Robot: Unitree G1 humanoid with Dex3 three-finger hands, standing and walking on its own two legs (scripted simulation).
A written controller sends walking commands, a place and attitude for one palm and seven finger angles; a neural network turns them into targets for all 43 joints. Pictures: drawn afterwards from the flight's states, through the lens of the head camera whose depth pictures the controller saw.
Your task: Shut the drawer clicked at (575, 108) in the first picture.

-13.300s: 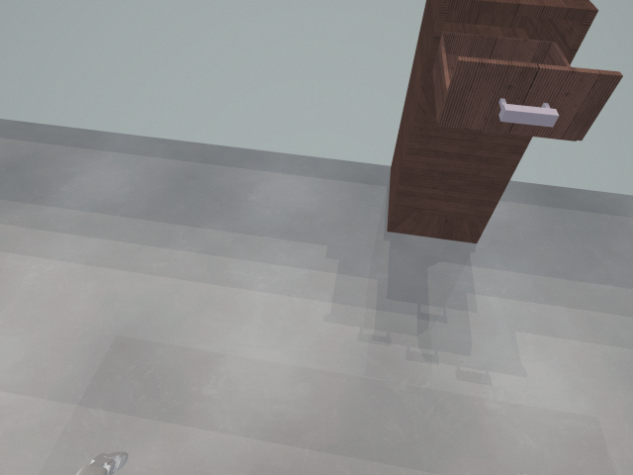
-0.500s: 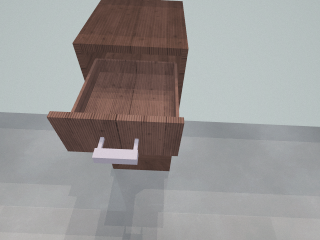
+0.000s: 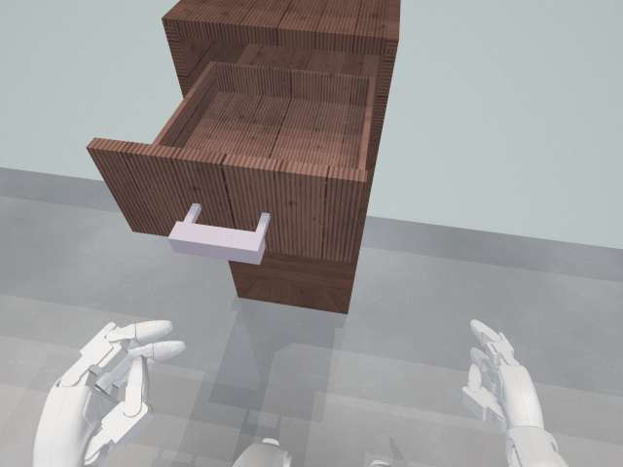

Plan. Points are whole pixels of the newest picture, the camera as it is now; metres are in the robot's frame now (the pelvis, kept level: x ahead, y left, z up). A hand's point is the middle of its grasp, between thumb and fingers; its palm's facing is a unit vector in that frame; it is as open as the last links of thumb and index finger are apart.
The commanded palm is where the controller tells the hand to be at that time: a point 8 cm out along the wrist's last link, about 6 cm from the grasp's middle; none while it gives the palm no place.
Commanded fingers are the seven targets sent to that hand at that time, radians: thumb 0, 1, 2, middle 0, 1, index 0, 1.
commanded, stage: raise the hand and make a fist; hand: left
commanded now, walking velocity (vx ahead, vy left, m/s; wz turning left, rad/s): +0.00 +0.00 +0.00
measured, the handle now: (223, 228) +0.37 +0.16 +0.10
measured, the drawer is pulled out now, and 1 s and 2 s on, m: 0.30 0.30 0.30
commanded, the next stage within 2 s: bring the fist close to the handle in 1.34 s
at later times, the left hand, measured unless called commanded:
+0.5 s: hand (174, 379) +0.18 +0.15 +0.13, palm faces -0.09 -1.00 -0.01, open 3.2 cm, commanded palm +0.14 +0.21 +0.15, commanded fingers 0.00 0.90 0.90 -1.28 -1.47 -1.28 -1.47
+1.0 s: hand (152, 329) +0.19 +0.15 +0.20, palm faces -0.04 -1.00 -0.06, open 3.3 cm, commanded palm +0.15 +0.19 +0.21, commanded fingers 0.00 0.90 0.90 -1.40 -1.60 -1.40 -1.60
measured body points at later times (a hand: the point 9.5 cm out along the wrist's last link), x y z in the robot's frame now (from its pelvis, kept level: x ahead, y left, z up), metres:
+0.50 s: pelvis +0.02 +0.02 +0.03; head +0.04 +0.01 +0.48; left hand +0.18 +0.21 +0.13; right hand +0.20 -0.24 -0.03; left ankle +0.03 +0.12 -0.66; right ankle +0.01 -0.07 -0.66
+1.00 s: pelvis +0.03 +0.03 +0.05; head +0.00 +0.01 +0.50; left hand +0.19 +0.21 +0.21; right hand +0.21 -0.17 -0.01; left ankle +0.03 +0.12 -0.66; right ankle +0.01 -0.07 -0.66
